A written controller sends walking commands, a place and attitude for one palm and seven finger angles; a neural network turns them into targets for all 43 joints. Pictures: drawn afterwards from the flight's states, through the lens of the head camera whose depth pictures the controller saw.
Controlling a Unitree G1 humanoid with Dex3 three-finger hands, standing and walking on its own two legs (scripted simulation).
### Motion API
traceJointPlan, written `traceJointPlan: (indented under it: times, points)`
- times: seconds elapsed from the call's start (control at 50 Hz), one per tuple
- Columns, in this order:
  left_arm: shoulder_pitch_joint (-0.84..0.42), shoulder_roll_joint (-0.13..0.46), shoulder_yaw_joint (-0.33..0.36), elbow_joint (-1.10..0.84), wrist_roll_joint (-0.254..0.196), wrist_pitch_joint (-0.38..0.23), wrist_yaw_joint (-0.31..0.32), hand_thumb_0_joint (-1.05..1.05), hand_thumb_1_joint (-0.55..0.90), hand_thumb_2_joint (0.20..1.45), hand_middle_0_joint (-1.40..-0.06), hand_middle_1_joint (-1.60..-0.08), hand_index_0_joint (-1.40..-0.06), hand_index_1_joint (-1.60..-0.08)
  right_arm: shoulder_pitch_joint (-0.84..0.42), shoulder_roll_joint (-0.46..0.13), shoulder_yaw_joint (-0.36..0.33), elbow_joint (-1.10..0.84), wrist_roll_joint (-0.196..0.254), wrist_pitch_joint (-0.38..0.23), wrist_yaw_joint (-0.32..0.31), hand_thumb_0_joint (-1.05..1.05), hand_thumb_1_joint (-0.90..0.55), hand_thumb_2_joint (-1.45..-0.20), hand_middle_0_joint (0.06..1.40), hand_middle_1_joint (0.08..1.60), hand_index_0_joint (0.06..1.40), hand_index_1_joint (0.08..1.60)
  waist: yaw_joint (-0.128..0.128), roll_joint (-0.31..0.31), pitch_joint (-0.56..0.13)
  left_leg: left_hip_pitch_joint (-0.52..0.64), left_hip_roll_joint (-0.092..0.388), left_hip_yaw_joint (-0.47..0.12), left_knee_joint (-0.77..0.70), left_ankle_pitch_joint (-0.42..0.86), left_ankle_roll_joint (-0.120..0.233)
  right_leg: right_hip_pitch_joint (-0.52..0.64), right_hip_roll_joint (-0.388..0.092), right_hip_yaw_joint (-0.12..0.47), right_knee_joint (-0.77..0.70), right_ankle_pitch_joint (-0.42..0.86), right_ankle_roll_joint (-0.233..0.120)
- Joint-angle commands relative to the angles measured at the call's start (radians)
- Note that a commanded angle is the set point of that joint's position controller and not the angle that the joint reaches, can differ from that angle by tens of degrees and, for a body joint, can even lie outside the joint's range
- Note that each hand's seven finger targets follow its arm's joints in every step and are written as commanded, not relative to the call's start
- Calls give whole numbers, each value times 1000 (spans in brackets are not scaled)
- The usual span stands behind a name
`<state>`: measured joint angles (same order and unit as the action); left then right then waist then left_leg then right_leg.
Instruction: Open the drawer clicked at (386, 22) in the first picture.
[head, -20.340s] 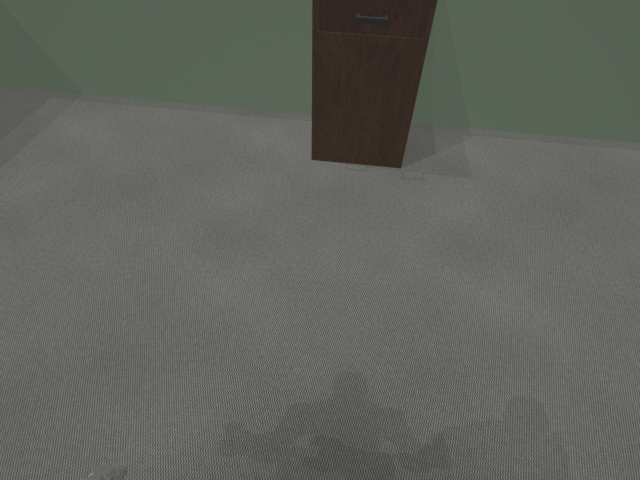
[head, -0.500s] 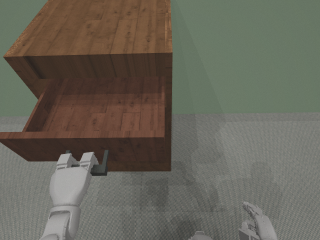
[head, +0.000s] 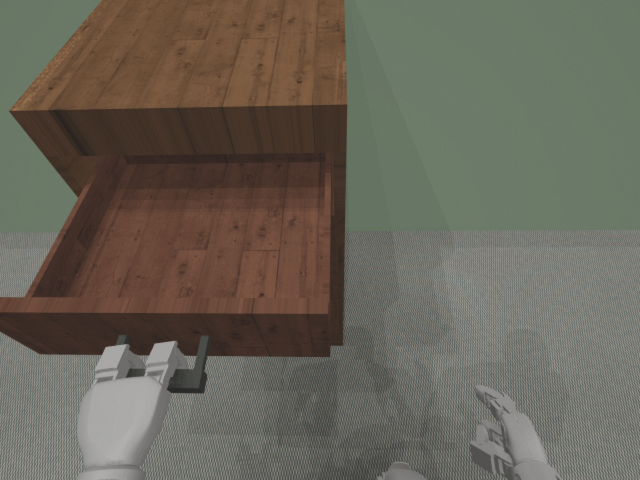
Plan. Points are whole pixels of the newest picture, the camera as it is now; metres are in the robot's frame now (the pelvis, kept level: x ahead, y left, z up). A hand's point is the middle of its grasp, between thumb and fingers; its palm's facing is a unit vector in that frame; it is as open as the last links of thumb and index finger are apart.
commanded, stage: pull the drawer open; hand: left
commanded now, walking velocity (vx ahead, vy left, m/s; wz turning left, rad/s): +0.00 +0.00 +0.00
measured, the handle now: (158, 362) +0.25 +0.23 +0.00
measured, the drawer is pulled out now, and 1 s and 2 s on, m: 0.27 0.30 0.30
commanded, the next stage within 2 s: open the thumb to release the handle in 0.38 s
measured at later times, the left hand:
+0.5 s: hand (139, 451) +0.16 +0.23 -0.02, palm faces -0.05 -0.08 -1.00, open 6.0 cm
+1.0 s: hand (142, 446) +0.16 +0.22 -0.02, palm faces +0.00 -0.06 -1.00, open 12.4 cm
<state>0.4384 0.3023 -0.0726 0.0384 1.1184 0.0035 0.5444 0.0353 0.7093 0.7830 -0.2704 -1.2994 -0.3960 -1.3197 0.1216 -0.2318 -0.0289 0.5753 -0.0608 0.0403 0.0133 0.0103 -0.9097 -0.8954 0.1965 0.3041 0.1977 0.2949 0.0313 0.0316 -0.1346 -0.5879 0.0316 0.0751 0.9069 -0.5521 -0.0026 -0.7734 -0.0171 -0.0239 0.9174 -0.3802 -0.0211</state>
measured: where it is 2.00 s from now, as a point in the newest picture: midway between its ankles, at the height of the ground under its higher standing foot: outside the picture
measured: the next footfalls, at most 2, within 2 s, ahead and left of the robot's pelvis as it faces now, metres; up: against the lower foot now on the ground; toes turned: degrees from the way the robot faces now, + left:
none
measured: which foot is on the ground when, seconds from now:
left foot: down 0.00-1.00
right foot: down 0.00-1.00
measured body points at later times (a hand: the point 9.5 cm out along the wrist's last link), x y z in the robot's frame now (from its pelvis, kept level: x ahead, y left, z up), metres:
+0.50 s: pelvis +0.00 +0.00 -0.01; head +0.05 -0.03 +0.43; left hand +0.15 +0.23 +0.03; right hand +0.20 -0.23 -0.11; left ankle -0.07 +0.12 -0.69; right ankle +0.04 -0.11 -0.69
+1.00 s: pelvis -0.02 -0.01 +0.00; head +0.03 -0.04 +0.44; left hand +0.16 +0.22 +0.04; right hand +0.19 -0.23 -0.11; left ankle -0.07 +0.12 -0.69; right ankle +0.04 -0.11 -0.69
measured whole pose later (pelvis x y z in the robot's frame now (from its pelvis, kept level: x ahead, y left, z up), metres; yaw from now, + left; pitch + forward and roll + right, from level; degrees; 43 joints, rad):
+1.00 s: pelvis -0.02 -0.01 +0.00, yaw +1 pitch +12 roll +2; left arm 0.42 0.32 -0.07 0.05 1.10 -0.01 0.54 0.00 -0.27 0.40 -0.35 -1.24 -0.33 -1.22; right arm 0.11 -0.23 -0.01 0.58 -0.06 0.04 -0.03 0.01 -0.91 -0.90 0.20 0.30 0.20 0.30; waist 0.05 0.03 -0.12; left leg -0.61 0.02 0.05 0.93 -0.53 -0.02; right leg -0.79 -0.03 -0.04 0.94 -0.36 -0.04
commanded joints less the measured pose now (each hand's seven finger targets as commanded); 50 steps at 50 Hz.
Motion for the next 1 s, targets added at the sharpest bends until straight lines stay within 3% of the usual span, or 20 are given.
traceJointPlan:
  times: [0.0,0.08,0.16,0.28,0.34,0.38,0.44,0.46,0.48,0.5,0.54,0.64,0.7,0.86,0.98]
  points:
    - [174,122,115,-211,-21,-9,62,0,900,900,-400,-1350,-400,-1350,-88,-107,-36,-151,0,-48,-7,0,-900,-900,200,300,200,300,52,-41,-208,-1,-57,-60,-89,484,6,281,36,24,-70,395,-29]
    - [237,124,113,-259,-18,-20,73,0,900,900,-400,-1350,-400,-1350,-84,-106,-35,-167,-2,-46,4,0,-900,-900,200,300,200,300,59,3,-216,14,-53,-64,-75,503,3,248,37,22,-54,365,-34]
    - [293,122,118,-275,-20,-32,78,0,900,900,-400,-1350,-400,-1350,-84,-105,-32,-177,-9,-46,7,0,-900,-900,200,300,200,300,59,-38,-203,-10,-55,-68,-55,493,7,233,40,28,-41,365,-32]
    - [357,152,158,-309,-28,-51,76,0,900,900,-400,-1350,-400,-1350,-75,-104,-31,-193,-12,-43,12,0,-900,-900,200,300,200,300,69,-28,-204,-28,-60,-66,-42,439,6,214,37,49,-37,325,-37]
    - [447,158,169,-345,-42,-57,71,0,900,900,-400,-1350,-400,-1350,-87,-103,-26,-206,-8,-42,17,0,-900,-900,200,300,200,300,86,8,-228,-33,-60,-65,-37,483,7,242,36,54,-23,371,-41]
    - [464,159,174,-341,-47,-60,68,0,900,900,-400,-1350,-400,-1350,-85,-102,-27,-200,-10,-39,19,0,-900,-900,200,300,200,300,80,-28,-210,-49,-59,-64,-33,463,8,238,35,60,-24,370,-37]
    - [496,160,183,-377,-55,-64,68,0,900,900,-400,-1350,-400,-1350,-88,-105,-28,-212,-13,-37,22,0,-900,-900,200,300,200,300,86,-8,-220,-55,-56,-68,-29,494,10,245,34,65,-13,400,-41]
    - [105,177,162,-335,-14,-60,87,0,900,900,-400,-1350,-400,-1350,-96,-128,-32,-159,-22,-26,7,0,-900,-900,200,300,200,300,-10,-29,-158,-79,-61,-79,1,391,9,115,35,79,-14,335,-37]
    - [121,180,208,-314,-5,-68,104,0,830,870,-395,-1342,-395,-1342,-74,-114,-42,-177,-32,-33,-1,0,-900,-900,200,300,200,300,33,-9,-192,-81,-59,-76,-12,361,9,143,31,56,-7,281,-37]
    - [201,167,201,-253,-1,-66,114,0,760,840,-390,-1335,-390,-1335,-74,-106,-42,-174,-29,-44,-5,0,-900,-900,200,300,200,300,45,-16,-198,-74,-63,-71,-10,358,6,140,36,50,-9,259,-39]
    - [164,168,195,-289,-20,-49,118,0,620,780,-380,-1320,-380,-1320,-67,-116,-49,-178,-22,-43,-8,0,-900,-900,200,300,200,300,34,5,-253,-47,-62,-68,-10,378,6,161,32,45,-15,283,-40]
    - [123,157,159,-258,-25,6,111,0,270,630,-355,-1283,-355,-1283,-82,-119,-44,-168,-7,-37,-22,0,-900,-900,200,300,200,300,33,-33,-246,-45,-61,-68,-44,374,7,211,30,23,-40,288,-32]
    - [87,135,115,-219,-19,26,94,0,60,540,-340,-1260,-340,-1260,-103,-114,-36,-156,0,-36,-32,0,-900,-900,200,300,200,300,30,-52,-189,-60,-64,-61,-72,306,11,215,29,17,-72,230,-26]
    - [18,158,124,-162,-21,20,50,0,-500,300,-300,-1200,-300,-1200,-112,-106,-21,-147,2,-42,-58,0,-900,-900,200,300,200,300,38,-59,-146,-70,-76,-48,-112,207,20,253,20,39,-135,134,-21]
    - [-6,185,163,-150,-20,-14,46,0,-500,300,-300,-1200,-300,-1200,-109,-101,-27,-137,2,-48,-62,0,-900,-900,200,300,200,300,46,-44,-165,-72,-79,-45,-111,199,19,262,14,56,-144,119,-22]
